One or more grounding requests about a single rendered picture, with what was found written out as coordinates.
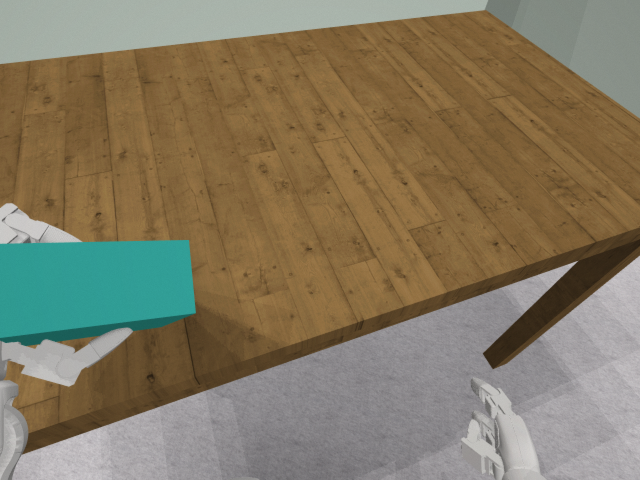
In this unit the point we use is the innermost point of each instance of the table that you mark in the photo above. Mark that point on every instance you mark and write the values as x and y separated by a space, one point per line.
331 182

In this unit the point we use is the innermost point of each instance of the robot left hand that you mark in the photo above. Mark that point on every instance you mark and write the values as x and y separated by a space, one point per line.
50 360

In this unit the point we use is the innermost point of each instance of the sponge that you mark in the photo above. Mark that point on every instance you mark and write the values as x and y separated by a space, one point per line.
72 290

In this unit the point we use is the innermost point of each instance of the robot right hand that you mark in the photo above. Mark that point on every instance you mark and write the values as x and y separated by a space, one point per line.
508 444

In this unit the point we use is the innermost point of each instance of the left robot forearm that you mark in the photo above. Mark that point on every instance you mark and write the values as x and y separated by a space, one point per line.
13 430

